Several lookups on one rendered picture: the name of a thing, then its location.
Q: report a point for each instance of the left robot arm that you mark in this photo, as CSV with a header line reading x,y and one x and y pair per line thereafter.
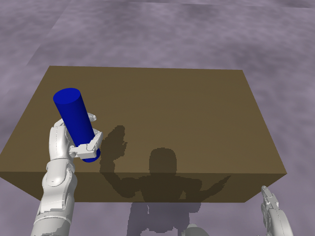
x,y
54,215

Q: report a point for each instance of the right robot hand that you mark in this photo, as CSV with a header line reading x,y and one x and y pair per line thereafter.
x,y
274,219

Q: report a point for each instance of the left robot hand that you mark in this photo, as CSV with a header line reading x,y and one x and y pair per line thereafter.
x,y
61,144

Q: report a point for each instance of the can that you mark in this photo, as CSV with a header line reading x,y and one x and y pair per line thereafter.
x,y
71,107

